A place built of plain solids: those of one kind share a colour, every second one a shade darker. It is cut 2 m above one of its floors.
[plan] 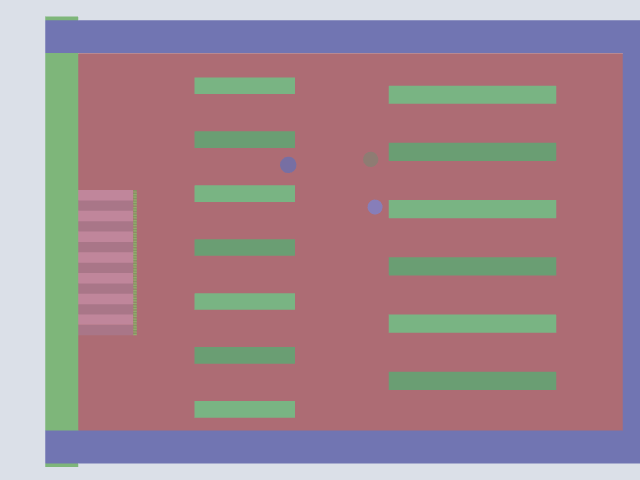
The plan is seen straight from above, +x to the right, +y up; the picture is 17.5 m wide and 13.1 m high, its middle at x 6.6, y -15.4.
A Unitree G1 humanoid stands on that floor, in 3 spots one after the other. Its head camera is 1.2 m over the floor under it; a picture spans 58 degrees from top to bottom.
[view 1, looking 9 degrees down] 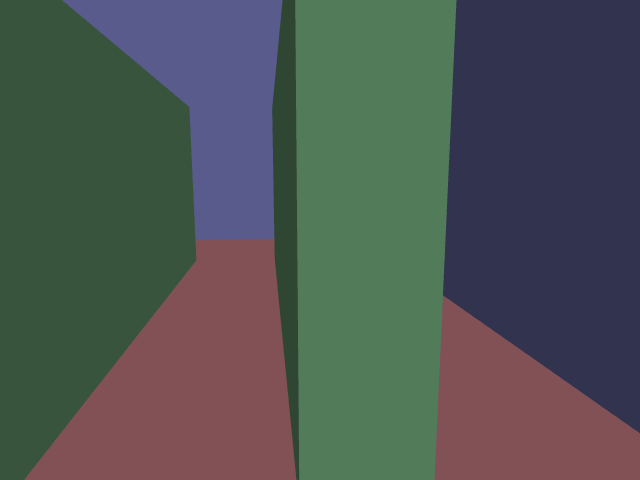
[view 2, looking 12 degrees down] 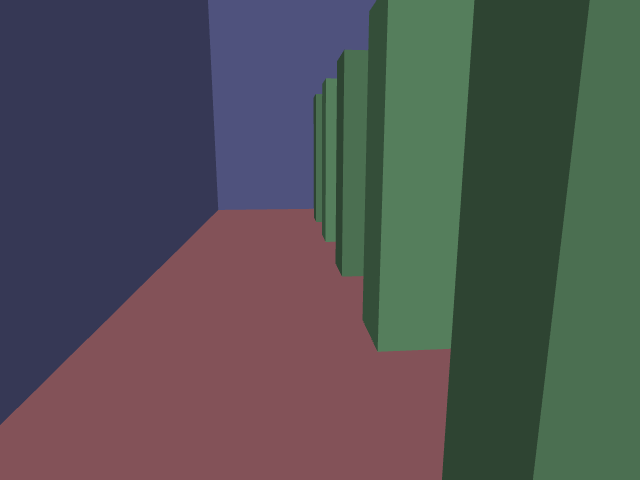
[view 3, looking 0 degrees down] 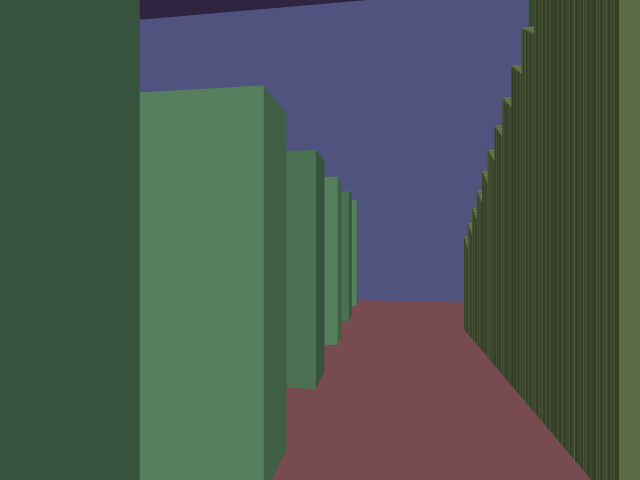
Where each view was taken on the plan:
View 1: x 7.10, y -18.90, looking -7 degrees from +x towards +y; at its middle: stack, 1.40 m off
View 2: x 13.60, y -11.95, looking -95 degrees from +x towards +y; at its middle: floor_main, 5.77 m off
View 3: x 2.60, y -11.95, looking -81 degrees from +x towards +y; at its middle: stack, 3.67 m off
